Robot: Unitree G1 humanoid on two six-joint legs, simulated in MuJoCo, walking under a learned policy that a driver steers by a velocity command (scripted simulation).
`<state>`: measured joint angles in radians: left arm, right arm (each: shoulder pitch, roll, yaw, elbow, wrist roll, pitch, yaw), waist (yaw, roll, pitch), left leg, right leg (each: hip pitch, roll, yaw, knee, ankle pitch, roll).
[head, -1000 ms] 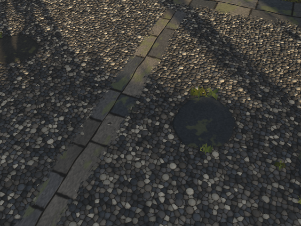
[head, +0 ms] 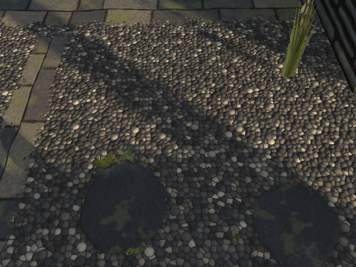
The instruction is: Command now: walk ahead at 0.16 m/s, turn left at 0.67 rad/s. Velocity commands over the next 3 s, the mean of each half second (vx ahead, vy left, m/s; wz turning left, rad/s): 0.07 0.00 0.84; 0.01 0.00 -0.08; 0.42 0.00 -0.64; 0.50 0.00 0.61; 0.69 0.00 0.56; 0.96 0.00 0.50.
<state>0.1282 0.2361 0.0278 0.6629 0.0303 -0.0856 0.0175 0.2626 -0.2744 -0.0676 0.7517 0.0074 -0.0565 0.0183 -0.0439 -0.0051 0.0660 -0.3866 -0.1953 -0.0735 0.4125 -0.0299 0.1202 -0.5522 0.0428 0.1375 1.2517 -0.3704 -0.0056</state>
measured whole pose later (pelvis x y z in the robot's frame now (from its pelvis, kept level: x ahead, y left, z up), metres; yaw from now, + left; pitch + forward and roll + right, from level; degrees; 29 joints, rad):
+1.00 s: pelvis +0.11 -0.05 +0.01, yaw +21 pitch +2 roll +1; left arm 0.28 0.30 0.08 0.69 -0.02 0.07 0.00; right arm 0.12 -0.24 -0.05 0.63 -0.01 0.01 -0.05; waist 0.03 -0.02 0.03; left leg -0.21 0.06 0.15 0.46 -0.28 -0.01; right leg -0.56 -0.06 -0.04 1.02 -0.35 0.09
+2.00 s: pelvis +0.58 +0.01 +0.01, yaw +25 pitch +3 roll +0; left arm 0.06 0.30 0.00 0.54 0.03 -0.08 0.03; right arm 0.24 -0.32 -0.06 0.68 0.03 -0.01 -0.01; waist -0.04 -0.02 0.08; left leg -0.32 -0.19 -0.17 0.43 -0.12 0.10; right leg -0.70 -0.02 0.20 0.91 -0.26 0.10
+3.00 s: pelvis +1.11 +0.45 +0.02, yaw +56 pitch +0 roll +1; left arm 0.05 0.30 0.01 0.61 0.02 -0.15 -0.01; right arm 0.52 -0.25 -0.05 0.79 0.02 -0.07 0.00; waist -0.09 -0.04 0.01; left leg -0.05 -0.14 -0.15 0.33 -0.26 0.10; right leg -0.73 -0.11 0.13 0.81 -0.01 0.04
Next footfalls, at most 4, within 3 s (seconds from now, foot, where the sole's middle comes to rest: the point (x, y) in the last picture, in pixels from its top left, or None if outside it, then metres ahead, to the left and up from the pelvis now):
0.30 right None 0.23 -0.14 -0.76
0.74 left None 0.07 0.07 -0.76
1.14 right None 0.20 -0.16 -0.76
1.72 left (158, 216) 0.64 0.09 -0.76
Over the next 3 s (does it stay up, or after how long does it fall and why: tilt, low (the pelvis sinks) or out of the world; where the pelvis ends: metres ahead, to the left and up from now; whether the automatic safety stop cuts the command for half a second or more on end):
stays up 1.11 0.45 0.02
